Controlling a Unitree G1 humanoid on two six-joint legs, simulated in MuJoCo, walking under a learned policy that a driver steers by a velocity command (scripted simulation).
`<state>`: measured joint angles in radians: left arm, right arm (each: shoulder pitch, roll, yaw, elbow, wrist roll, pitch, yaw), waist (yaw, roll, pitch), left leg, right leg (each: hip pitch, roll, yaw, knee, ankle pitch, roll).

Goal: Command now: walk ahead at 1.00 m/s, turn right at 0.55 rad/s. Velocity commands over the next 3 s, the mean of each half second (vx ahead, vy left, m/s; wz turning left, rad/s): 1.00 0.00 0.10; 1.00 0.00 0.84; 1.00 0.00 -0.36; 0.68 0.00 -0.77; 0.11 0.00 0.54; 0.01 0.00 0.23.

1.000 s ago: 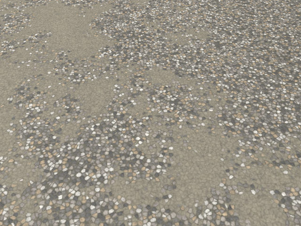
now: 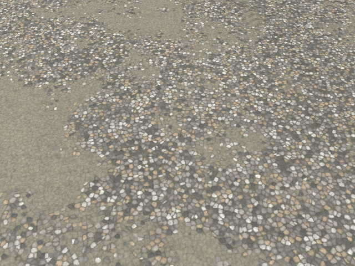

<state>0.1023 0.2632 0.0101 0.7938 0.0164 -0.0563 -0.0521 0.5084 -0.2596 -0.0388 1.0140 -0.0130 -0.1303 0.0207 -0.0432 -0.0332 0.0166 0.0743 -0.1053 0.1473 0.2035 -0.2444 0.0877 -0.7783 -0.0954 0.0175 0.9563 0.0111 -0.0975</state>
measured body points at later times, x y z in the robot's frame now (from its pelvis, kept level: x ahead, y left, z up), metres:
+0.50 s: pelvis +0.49 -0.03 -0.01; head +0.50 -0.03 +0.44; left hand +0.42 +0.22 -0.15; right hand +0.65 -0.27 -0.13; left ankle +0.69 +0.11 -0.66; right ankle +0.33 -0.07 -0.74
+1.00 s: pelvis +0.97 +0.04 -0.01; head +0.99 +0.06 +0.44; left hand +1.14 +0.34 -0.06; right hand +1.06 -0.25 -0.13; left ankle +0.76 +0.02 -0.73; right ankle +1.22 -0.02 -0.71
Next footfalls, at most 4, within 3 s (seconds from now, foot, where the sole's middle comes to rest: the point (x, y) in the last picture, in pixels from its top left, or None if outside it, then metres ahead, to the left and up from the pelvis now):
0.18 right None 0.37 -0.07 -0.77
0.62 left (169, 197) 0.80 0.03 -0.77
1.04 right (169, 120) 1.25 0.02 -0.77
1.44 left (101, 97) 1.44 0.39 -0.77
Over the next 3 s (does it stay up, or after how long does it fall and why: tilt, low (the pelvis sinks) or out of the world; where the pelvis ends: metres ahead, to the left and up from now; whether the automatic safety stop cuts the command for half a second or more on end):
stays up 1.90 0.33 0.01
